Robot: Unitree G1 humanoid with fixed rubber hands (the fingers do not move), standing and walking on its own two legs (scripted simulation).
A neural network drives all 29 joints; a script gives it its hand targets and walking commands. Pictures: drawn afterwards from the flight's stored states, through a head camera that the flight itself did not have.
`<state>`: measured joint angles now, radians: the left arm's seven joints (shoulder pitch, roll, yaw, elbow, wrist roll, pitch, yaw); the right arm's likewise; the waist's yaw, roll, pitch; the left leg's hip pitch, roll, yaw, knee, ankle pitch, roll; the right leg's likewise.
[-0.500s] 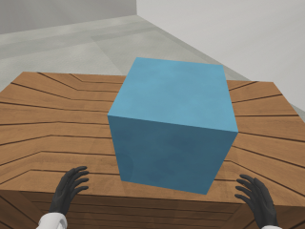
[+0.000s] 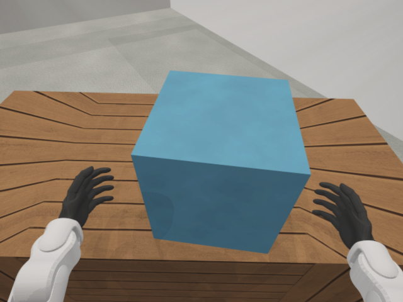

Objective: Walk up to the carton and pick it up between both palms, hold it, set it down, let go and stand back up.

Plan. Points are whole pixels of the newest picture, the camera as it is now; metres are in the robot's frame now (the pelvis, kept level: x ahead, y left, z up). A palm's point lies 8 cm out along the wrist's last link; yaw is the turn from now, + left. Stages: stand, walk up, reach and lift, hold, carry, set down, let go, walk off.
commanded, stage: reach and lift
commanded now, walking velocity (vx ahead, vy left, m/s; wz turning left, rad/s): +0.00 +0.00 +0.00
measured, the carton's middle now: (218, 161) +0.43 -0.01 +0.05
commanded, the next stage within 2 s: none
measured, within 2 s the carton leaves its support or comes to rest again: neither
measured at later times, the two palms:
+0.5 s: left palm (78, 160) +0.33 +0.24 +0.15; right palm (362, 182) +0.31 -0.25 +0.15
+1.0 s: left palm (79, 113) +0.38 +0.24 +0.22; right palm (365, 130) +0.38 -0.26 +0.21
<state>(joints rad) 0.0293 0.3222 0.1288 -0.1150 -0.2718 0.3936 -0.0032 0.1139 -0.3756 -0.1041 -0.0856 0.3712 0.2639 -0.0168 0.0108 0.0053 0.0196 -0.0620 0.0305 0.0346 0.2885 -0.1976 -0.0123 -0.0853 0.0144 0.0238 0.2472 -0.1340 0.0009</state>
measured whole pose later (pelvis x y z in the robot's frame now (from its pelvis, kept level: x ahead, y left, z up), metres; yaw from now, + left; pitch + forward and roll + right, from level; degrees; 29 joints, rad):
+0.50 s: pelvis +0.00 +0.00 +0.00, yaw +0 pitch +0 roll -1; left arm -0.31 0.37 0.23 -0.07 -0.24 0.68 0.00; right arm -0.27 -0.50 -0.05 0.09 0.50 0.43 -0.02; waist -0.03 -0.02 -0.01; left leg -0.11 0.04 0.03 0.31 -0.20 -0.01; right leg -0.13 0.02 0.04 0.26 -0.13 0.00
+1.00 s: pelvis -0.02 -0.01 +0.00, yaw +0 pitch +3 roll +0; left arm -0.81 0.48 0.14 0.44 -0.28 0.69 0.01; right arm -0.79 -0.53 0.01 0.60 0.52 0.46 0.01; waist -0.04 -0.03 -0.08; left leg -0.21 0.03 0.01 0.33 -0.18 -0.02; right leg -0.24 0.02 0.02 0.31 -0.12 0.00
